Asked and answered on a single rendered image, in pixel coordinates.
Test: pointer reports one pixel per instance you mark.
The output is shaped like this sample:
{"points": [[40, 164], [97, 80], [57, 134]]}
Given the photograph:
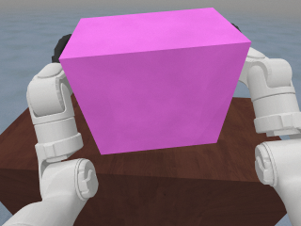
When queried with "carton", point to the carton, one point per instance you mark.
{"points": [[154, 80]]}

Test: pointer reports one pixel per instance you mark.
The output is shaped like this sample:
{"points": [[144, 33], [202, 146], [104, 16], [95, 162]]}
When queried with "pedestal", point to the pedestal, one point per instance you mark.
{"points": [[214, 184]]}

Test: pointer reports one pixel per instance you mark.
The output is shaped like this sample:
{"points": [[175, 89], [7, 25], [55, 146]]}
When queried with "robot right upper arm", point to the robot right upper arm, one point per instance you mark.
{"points": [[278, 164]]}

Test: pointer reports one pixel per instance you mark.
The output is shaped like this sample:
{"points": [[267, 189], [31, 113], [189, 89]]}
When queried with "robot left forearm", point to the robot left forearm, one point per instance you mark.
{"points": [[49, 101]]}

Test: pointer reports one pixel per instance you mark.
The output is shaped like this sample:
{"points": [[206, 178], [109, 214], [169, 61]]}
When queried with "robot left hand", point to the robot left hand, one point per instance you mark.
{"points": [[60, 47]]}

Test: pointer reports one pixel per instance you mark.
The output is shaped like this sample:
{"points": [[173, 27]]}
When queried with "robot left upper arm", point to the robot left upper arm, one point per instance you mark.
{"points": [[65, 188]]}

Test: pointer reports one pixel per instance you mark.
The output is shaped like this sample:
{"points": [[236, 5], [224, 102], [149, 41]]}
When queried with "robot right forearm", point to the robot right forearm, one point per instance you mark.
{"points": [[272, 94]]}

